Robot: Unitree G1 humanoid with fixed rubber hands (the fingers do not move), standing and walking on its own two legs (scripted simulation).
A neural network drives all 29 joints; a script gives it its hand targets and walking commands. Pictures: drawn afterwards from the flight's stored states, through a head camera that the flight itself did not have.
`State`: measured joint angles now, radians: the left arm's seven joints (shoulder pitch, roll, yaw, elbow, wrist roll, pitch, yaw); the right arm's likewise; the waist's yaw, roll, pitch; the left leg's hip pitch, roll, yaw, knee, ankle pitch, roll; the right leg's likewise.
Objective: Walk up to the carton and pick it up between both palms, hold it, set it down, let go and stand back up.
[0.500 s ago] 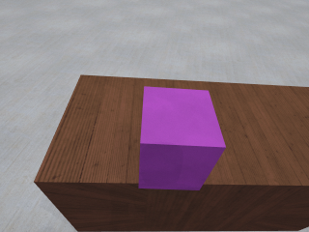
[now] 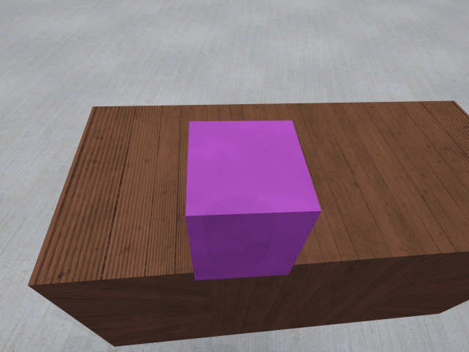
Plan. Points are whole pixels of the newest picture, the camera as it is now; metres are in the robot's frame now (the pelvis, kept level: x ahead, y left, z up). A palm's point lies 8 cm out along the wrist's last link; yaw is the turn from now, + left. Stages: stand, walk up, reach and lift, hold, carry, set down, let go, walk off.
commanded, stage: walk up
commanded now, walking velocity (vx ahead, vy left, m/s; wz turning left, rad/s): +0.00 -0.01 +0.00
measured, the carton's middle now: (241, 202) +0.41 -0.02 -0.01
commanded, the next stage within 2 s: stand in 0.96 s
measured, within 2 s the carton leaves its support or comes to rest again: neither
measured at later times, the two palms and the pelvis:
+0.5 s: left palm out of the picture +0.00 +0.14 -0.16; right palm out of the picture -0.01 -0.28 -0.15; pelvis +0.01 -0.07 +0.00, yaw +1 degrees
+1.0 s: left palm out of the picture -0.01 +0.14 -0.15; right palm out of the picture -0.03 -0.25 -0.15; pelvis +0.01 -0.06 +0.00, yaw +0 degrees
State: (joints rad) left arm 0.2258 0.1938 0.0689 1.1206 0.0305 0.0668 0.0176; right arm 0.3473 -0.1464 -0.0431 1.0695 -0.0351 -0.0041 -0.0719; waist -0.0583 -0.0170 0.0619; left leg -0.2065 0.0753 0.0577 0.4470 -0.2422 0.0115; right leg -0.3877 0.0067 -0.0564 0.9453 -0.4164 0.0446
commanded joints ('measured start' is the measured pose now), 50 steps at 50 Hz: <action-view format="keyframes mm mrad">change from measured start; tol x16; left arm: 1 55 -59 -17 -55 -19 -40 -11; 8 147 136 -8 -23 -5 -76 23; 11 -52 19 -30 -78 7 -67 7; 50 147 -25 -62 27 -23 -73 16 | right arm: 1 -11 -27 14 -1 10 -22 16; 50 91 -18 37 80 20 -14 32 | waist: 1 86 291 -44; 5 80 220 -70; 9 43 -357 -27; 25 84 176 77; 50 66 73 98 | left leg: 1 -30 36 -20 -125 261 116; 4 -7 52 -54 -2 329 96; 8 -170 -16 8 150 -331 -17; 19 116 31 -66 -100 57 -15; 25 -9 46 -72 -145 144 -11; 30 -17 33 -71 -173 -62 6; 50 -18 29 -68 -141 52 2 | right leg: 1 107 9 -5 -237 83 7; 7 403 -242 200 -683 449 -3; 10 12 -281 334 -820 -67 -124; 13 192 -184 124 -691 467 -95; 16 248 -205 177 -660 526 -119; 19 98 -144 170 -687 126 -80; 25 219 -127 141 -618 397 -81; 50 172 -105 103 -630 278 -50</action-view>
